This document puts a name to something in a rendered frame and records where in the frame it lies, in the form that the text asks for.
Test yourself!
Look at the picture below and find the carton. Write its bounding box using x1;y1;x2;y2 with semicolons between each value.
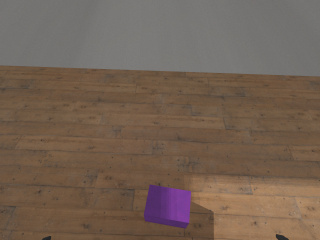
144;184;191;229

